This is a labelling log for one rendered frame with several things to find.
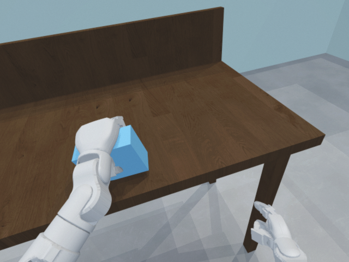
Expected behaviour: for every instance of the sponge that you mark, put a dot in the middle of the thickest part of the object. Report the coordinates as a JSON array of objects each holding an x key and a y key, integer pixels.
[{"x": 128, "y": 153}]

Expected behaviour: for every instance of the robot right hand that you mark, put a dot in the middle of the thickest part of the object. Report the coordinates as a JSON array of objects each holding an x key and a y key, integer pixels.
[{"x": 265, "y": 233}]

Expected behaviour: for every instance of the left robot forearm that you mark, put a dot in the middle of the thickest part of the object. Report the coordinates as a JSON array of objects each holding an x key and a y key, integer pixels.
[{"x": 88, "y": 202}]

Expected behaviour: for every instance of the robot left hand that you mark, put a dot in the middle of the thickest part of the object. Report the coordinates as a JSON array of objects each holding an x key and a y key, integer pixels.
[{"x": 100, "y": 135}]

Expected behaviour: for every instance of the table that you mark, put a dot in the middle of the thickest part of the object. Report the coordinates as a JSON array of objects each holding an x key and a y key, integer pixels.
[{"x": 198, "y": 118}]

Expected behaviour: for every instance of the right robot forearm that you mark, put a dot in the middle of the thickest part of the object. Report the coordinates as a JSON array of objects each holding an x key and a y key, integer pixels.
[{"x": 287, "y": 250}]

